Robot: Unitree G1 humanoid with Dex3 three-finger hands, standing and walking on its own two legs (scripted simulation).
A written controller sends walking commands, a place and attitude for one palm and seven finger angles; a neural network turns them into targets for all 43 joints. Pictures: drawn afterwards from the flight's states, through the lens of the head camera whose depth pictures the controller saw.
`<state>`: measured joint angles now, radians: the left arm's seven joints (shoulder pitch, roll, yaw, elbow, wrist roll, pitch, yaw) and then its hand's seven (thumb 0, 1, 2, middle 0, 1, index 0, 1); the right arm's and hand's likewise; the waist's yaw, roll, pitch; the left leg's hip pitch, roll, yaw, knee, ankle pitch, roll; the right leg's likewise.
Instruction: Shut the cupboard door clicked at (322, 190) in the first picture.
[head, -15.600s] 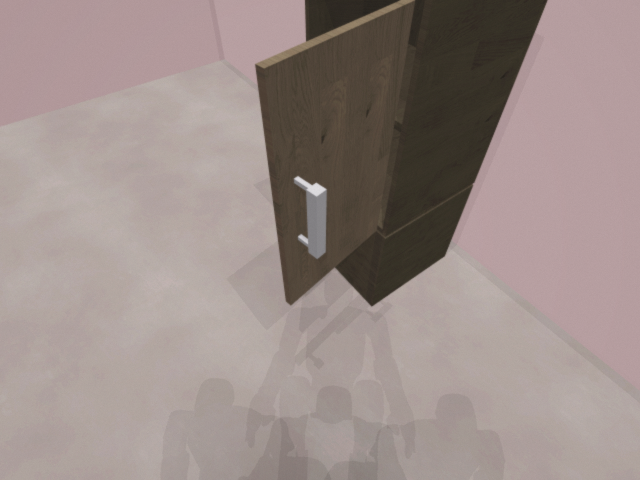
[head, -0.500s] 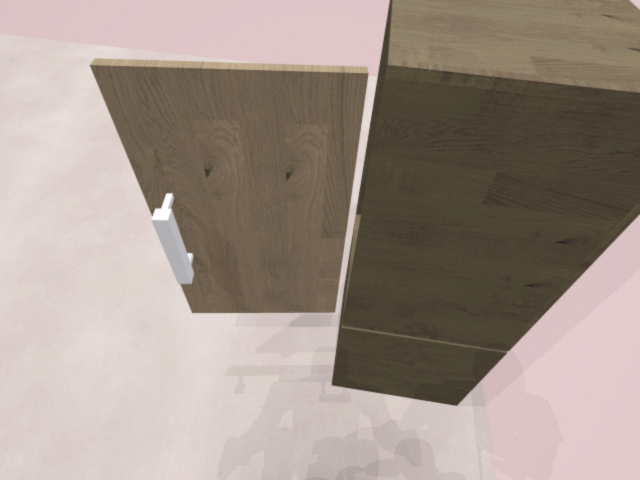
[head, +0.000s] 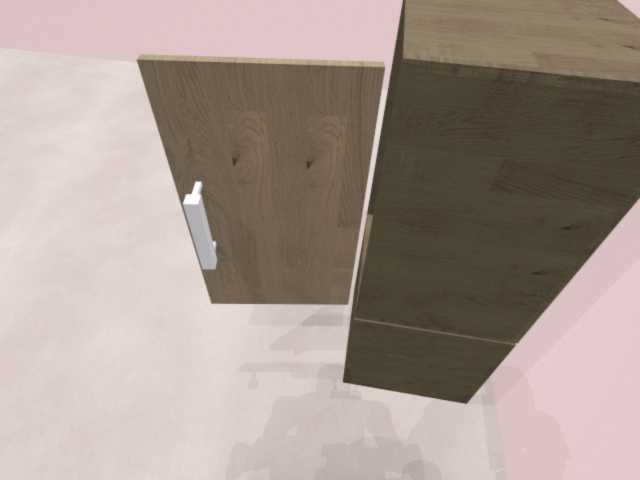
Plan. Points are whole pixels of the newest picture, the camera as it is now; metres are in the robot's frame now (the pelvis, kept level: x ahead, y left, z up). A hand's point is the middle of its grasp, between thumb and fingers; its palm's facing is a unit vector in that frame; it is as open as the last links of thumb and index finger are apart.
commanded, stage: come to a stop and stand still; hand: left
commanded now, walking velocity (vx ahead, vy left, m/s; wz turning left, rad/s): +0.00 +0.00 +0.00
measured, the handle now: (204, 226) +0.54 +0.25 -0.04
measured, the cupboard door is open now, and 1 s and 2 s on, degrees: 100 100 100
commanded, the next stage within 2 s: look again from close up in 0.32 s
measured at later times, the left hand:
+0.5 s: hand out of the picture -0.03 +0.24 -0.16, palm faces -0.03 -0.95 -0.30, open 7.4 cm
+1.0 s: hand out of the picture +0.08 +0.23 -0.15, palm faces -0.06 -0.95 -0.31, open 7.4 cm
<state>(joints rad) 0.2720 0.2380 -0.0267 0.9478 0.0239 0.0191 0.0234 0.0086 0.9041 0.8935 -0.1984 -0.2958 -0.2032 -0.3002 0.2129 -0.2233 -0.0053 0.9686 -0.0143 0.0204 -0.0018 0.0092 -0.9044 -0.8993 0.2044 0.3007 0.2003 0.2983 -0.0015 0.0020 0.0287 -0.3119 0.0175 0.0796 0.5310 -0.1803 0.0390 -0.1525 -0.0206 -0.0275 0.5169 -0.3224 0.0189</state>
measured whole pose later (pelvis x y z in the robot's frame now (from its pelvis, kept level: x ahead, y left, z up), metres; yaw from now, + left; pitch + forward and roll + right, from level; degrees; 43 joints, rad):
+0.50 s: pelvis -0.01 +0.01 +0.01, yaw +0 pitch -1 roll -1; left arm 0.34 0.30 0.00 1.07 0.03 0.01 0.02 0.01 0.91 0.89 -0.20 -0.30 -0.20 -0.30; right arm 0.21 -0.29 -0.02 1.07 0.00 0.01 0.00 0.01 -0.90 -0.90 0.20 0.30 0.20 0.30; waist 0.01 0.00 0.04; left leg -0.29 -0.01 0.10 0.42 -0.11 0.05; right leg -0.16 -0.04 -0.01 0.45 -0.27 0.03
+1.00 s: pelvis +0.02 +0.00 +0.01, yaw -1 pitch -1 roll +0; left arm 0.17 0.31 -0.02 1.05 0.02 -0.01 0.01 0.01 0.90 0.89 -0.20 -0.30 -0.20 -0.30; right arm 0.13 -0.30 0.00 1.09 0.00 -0.01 0.00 0.01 -0.90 -0.90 0.20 0.30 0.20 0.30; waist -0.01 -0.01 0.04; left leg -0.23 0.00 0.09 0.38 -0.13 0.04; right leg -0.09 -0.03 -0.02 0.37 -0.27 0.03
